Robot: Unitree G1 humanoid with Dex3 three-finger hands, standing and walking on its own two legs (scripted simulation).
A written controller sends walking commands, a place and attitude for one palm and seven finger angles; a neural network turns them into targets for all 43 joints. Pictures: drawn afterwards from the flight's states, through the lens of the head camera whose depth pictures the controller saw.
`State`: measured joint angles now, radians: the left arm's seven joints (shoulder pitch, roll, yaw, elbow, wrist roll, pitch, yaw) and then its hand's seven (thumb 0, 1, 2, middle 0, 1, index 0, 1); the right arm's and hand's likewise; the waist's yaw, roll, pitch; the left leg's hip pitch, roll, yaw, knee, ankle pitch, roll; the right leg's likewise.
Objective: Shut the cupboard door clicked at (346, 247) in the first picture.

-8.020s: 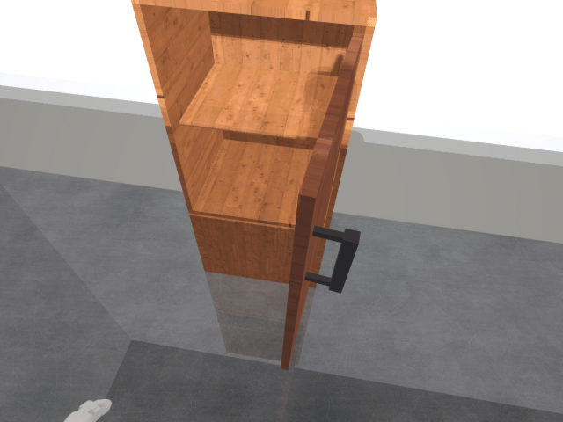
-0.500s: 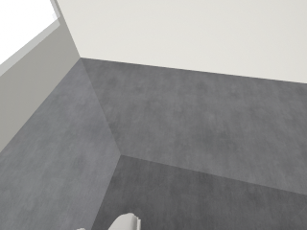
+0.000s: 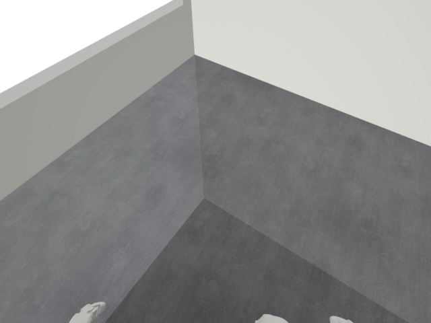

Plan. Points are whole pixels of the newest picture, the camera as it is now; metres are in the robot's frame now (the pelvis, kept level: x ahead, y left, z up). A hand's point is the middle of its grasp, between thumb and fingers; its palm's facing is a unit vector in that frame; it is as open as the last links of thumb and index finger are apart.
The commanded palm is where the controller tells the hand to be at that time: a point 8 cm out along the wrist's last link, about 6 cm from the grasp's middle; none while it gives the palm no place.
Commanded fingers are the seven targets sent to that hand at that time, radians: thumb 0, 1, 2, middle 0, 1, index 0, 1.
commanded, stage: walk to a spot facing it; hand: left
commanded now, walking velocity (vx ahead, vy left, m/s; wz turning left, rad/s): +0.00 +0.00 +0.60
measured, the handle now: out of the picture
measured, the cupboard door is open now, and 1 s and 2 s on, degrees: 83 83 83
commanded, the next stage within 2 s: none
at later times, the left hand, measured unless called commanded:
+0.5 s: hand out of the picture -0.04 +0.21 -0.18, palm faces +0.35 -0.91 -0.24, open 7.4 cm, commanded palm none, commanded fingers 0.00 0.90 0.90 -0.20 -0.30 -0.20 -0.30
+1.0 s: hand out of the picture +0.00 +0.23 -0.14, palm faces +0.55 -0.78 -0.29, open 7.4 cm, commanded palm none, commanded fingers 0.00 0.90 0.90 -0.20 -0.30 -0.20 -0.30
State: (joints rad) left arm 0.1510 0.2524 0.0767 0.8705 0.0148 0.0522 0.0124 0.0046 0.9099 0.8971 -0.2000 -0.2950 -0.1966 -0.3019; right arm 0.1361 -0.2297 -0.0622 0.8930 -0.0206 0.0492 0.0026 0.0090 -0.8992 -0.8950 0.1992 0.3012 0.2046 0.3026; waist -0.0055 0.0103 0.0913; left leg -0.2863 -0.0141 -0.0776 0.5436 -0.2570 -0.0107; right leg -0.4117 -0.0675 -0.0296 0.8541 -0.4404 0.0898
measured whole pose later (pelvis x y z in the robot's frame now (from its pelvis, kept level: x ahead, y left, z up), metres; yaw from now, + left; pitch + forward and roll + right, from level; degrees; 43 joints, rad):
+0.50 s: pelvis -0.01 +0.00 -0.01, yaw +19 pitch +0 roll +0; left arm 0.26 0.23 0.06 0.90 0.03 0.04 0.01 0.00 0.90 0.90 -0.21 -0.30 -0.20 -0.30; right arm 0.15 -0.24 -0.07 0.91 -0.01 0.06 0.03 0.01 -0.90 -0.90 0.19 0.30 0.20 0.30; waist 0.02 -0.04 0.11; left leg -0.29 0.02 0.08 0.60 -0.29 -0.02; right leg -0.27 -0.21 -0.28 0.67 -0.35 0.05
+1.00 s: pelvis +0.00 -0.02 +0.00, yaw +35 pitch +1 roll +0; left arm 0.11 0.22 0.05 0.84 0.01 0.02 0.02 0.00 0.91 0.90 -0.20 -0.30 -0.20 -0.30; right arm 0.23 -0.23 -0.08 0.93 -0.01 0.06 0.00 0.01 -0.90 -0.90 0.20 0.30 0.21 0.30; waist -0.04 0.04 0.06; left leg -0.34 -0.09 -0.17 0.57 -0.25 0.00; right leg -0.26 -0.01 -0.02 0.54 -0.30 0.04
